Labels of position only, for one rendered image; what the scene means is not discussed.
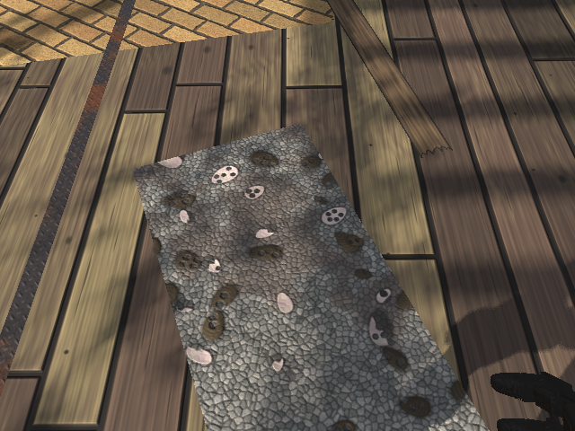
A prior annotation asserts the right robot hand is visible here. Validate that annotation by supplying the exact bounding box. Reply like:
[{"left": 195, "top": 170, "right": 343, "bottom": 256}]
[{"left": 491, "top": 372, "right": 575, "bottom": 431}]

